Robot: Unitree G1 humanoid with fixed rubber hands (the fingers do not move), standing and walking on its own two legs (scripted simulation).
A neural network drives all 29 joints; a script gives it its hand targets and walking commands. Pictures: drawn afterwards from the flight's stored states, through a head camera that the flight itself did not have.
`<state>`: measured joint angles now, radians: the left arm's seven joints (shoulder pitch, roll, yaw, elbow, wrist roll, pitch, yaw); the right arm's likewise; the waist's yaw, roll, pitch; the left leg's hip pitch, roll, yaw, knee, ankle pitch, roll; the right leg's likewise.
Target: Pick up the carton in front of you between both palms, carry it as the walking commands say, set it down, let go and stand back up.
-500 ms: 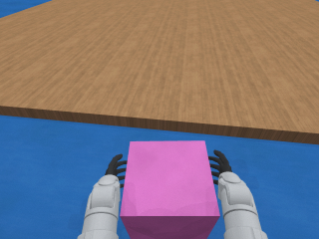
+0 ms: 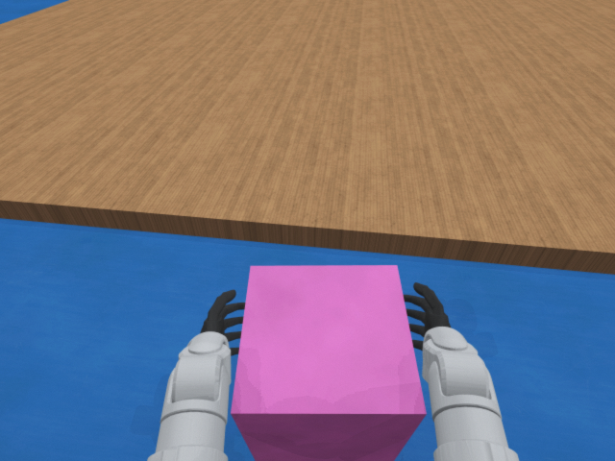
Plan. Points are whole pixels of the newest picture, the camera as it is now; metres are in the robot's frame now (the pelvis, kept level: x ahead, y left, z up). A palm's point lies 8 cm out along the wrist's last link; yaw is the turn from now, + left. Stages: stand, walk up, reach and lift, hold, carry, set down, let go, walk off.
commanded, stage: reach and lift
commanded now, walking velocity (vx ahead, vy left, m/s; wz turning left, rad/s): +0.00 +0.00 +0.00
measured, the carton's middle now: (323, 369) +0.30 +0.00 -0.05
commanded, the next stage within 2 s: hold in 0.34 s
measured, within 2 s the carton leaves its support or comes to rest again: neither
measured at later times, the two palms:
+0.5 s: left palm (212, 340) +0.29 +0.15 +0.05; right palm (443, 334) +0.29 -0.15 +0.06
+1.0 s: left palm (211, 341) +0.28 +0.15 +0.05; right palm (444, 336) +0.29 -0.15 +0.06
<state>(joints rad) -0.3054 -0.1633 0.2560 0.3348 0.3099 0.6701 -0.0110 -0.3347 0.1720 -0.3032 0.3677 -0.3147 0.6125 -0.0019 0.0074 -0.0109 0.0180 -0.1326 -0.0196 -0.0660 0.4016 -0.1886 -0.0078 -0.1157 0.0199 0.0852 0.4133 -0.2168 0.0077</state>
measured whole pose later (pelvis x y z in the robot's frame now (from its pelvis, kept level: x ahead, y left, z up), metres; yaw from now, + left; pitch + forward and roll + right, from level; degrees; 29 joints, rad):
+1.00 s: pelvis -0.01 +0.00 +0.00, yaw +0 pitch -8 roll +0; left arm -0.31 -0.16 0.24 0.26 0.31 0.78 -0.01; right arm -0.33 0.17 -0.28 0.29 -0.32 0.72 0.01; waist 0.00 -0.01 0.03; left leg -0.06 -0.02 -0.07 0.37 -0.17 -0.01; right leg -0.04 0.02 0.08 0.38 -0.20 0.01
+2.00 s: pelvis +0.29 -0.01 +0.00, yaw -4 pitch +5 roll -1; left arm 0.03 -0.13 0.05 -0.50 0.02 1.21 0.15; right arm 0.02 0.13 -0.06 -0.48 -0.01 1.18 -0.16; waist -0.04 0.01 -0.17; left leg -0.08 0.03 0.22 0.26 -0.27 0.02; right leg -0.62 -0.11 -0.13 0.71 -0.15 0.01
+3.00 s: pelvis +0.95 -0.05 +0.00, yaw -3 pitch +5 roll +0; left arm -0.46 -0.09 0.21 -0.32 0.00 1.22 0.19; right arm -0.48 0.09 -0.21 -0.27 0.01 1.17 -0.18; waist -0.03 -0.01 -0.05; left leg -0.16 0.02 0.21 0.37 -0.30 0.04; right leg -0.69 -0.10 -0.10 0.79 -0.14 -0.05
